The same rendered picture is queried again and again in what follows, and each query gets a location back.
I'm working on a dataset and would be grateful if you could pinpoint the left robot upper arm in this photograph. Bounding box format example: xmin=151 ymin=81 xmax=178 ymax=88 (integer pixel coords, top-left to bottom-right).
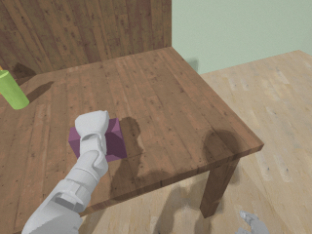
xmin=25 ymin=201 xmax=83 ymax=234

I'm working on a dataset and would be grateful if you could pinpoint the right robot hand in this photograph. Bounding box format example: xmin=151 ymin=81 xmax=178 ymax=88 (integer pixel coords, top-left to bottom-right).
xmin=235 ymin=211 xmax=270 ymax=234

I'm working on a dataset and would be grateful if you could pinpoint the left robot hand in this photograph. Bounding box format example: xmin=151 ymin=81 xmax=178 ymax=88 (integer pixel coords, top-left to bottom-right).
xmin=75 ymin=110 xmax=110 ymax=156

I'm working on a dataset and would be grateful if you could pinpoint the sponge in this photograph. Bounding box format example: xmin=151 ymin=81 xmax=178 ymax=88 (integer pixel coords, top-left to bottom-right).
xmin=68 ymin=117 xmax=128 ymax=163

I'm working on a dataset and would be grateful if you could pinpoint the table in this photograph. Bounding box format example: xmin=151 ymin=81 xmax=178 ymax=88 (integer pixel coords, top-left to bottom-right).
xmin=0 ymin=0 xmax=264 ymax=234

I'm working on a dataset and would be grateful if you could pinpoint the left robot forearm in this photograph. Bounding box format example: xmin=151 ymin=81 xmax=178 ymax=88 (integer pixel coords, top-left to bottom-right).
xmin=21 ymin=131 xmax=108 ymax=234

